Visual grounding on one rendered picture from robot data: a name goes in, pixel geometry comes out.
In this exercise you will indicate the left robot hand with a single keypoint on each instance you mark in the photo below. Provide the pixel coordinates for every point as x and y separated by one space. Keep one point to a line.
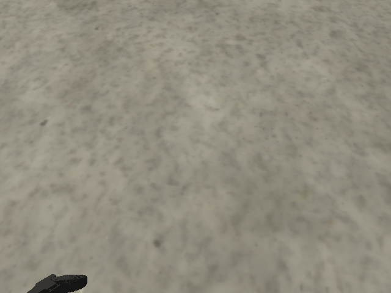
61 284

